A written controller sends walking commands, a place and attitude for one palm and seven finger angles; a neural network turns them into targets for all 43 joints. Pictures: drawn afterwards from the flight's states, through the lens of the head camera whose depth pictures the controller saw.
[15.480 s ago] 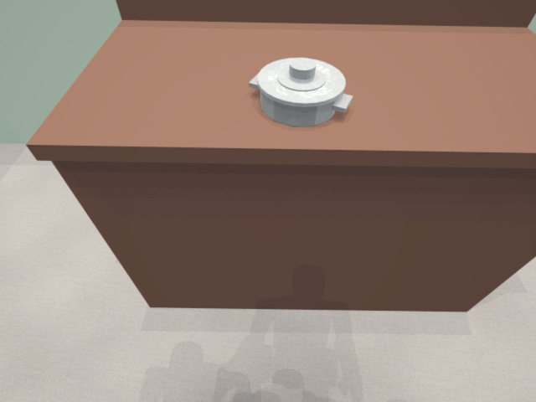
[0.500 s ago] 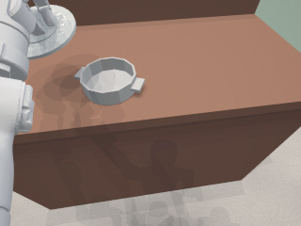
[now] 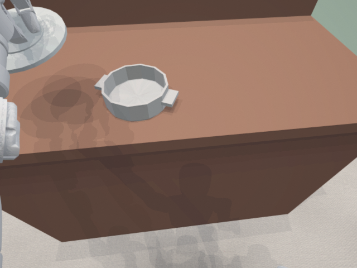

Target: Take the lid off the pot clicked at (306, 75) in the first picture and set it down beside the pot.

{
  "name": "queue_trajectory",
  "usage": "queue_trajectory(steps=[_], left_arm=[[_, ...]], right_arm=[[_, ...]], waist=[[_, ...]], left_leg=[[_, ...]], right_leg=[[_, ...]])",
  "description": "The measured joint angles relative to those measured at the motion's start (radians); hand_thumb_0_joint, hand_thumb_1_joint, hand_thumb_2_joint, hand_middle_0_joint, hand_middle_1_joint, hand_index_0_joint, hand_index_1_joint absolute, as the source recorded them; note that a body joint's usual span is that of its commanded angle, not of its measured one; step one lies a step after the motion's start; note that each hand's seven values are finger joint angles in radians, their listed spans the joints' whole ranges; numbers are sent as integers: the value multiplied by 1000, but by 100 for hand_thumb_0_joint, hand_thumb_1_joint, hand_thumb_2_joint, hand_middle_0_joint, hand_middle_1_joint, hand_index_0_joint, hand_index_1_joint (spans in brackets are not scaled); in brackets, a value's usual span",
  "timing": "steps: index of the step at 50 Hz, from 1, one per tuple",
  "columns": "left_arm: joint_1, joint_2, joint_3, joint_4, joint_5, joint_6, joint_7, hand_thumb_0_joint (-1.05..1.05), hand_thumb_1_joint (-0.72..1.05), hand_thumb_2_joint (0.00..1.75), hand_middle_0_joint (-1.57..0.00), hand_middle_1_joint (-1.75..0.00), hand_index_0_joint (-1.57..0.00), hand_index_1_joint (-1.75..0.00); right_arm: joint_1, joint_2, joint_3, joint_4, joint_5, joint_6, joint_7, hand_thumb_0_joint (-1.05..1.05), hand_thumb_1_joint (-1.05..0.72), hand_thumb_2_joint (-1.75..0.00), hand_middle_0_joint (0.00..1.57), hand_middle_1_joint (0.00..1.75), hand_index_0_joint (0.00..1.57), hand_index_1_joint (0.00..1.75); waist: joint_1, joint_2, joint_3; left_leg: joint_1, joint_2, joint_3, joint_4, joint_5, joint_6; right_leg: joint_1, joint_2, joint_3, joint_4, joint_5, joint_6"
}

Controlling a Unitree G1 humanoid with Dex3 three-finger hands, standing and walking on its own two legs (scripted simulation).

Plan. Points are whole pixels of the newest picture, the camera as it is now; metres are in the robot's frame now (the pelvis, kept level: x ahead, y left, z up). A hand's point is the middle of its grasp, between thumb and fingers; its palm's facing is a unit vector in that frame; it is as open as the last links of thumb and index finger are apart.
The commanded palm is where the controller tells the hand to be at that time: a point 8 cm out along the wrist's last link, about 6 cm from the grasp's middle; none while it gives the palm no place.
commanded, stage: move the lid sideways beside the pot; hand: left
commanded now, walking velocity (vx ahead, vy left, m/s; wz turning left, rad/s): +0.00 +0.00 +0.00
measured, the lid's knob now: (9, 25) +0.51 +0.29 +0.29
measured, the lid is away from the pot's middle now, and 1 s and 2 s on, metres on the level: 0.20 0.22 0.24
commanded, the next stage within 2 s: lower the lid onto the table in 0.56 s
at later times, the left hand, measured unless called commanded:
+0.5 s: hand out of the picture +0.48 +0.30 +0.30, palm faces -0.17 -0.14 -0.97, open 5.5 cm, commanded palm +0.48 +0.30 +0.37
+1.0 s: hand (10, 32) +0.50 +0.29 +0.28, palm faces -0.22 -0.22 -0.95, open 5.4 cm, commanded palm +0.50 +0.30 +0.34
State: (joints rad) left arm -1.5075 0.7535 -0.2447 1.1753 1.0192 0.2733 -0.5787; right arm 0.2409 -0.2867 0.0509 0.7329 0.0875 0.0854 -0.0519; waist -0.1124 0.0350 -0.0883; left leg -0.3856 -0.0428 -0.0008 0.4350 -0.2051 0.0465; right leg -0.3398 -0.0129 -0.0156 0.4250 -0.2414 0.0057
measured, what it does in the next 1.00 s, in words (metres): stands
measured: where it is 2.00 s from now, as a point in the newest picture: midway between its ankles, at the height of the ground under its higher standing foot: outside the picture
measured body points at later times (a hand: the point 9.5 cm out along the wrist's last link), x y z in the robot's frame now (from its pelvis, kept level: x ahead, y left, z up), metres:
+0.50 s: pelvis +0.01 +0.00 +0.00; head +0.06 -0.01 +0.45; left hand +0.49 +0.30 +0.36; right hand +0.06 -0.27 -0.13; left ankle +0.00 +0.09 -0.74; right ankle -0.03 -0.13 -0.74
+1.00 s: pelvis +0.02 +0.00 +0.00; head +0.07 -0.02 +0.45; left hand +0.50 +0.29 +0.33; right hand +0.06 -0.28 -0.13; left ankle +0.00 +0.09 -0.74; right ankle -0.03 -0.13 -0.74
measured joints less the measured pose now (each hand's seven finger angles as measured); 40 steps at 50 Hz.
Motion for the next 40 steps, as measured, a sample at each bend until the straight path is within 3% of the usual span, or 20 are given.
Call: queue_trajectory(steps=[25, 27, 34, 40], left_arm=[[20, 112, 71, -5, 30, -42, -2, -2, 27, 80, -46, -92, -94, -116], [14, 118, 52, 7, 25, -36, -3, -2, 27, 80, -45, -91, -95, -116], [21, 109, 35, -23, 22, -36, -11, -2, 27, 80, -45, -91, -95, -116], [-26, 73, 28, 53, 15, 16, -9, -2, 27, 80, -45, -91, -95, -116]], right_arm=[[25, -10, -3, -4, 3, 34, -6, 1, -90, -90, 20, 30, 20, 30], [24, -9, -2, -5, 7, 39, -7, 1, -90, -90, 20, 30, 20, 30], [25, -9, -5, -2, 7, 30, -4, 1, -90, -90, 20, 30, 20, 30], [15, -12, -1, 10, 4, 14, 1, 1, -90, -90, 20, 30, 20, 30]], waist=[[-8, 10, 7], [-9, 10, 9], [-2, 9, 12], [-7, 11, 14]], left_leg=[[-14, 10, 0, 15, -20, -4], [-14, 11, 0, 17, -23, -4], [-17, 10, -8, 16, -22, -7], [-17, 7, -13, 12, -19, -6]], right_leg=[[-5, 10, 1, -6, -8, -3], [-5, 12, 1, -6, -9, -4], [-4, 11, -7, -11, -9, -5], [-3, 8, -12, -11, -11, -5]])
